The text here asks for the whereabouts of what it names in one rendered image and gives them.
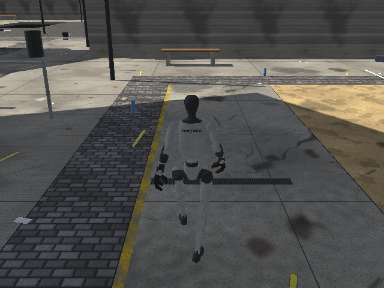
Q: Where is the left robot forearm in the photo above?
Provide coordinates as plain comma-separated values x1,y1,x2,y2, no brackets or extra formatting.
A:
155,145,169,176

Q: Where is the right robot forearm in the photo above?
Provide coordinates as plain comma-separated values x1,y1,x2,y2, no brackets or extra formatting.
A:
215,144,225,164

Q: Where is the robot left hand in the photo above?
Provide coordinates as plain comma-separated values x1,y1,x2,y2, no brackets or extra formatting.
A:
154,174,167,191

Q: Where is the left robot upper arm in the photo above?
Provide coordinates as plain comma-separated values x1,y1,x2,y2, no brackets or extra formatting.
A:
163,121,179,155

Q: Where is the robot torso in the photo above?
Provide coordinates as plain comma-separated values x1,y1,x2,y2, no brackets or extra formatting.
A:
178,118,206,180

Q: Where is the robot right hand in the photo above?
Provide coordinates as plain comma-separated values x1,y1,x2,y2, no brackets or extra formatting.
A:
211,161,226,173

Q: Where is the right robot foot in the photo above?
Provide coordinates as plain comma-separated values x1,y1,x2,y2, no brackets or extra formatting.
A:
192,246,204,263

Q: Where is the right robot upper arm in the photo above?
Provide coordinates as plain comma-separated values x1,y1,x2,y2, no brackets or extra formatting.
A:
204,121,221,153

